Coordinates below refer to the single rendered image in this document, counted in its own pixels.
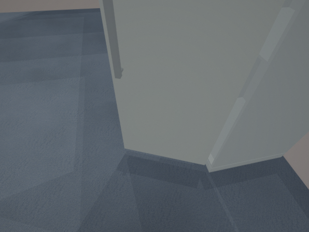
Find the fridge door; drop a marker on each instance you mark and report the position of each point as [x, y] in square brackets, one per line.
[185, 63]

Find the handle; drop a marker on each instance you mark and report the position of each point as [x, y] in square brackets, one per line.
[112, 34]

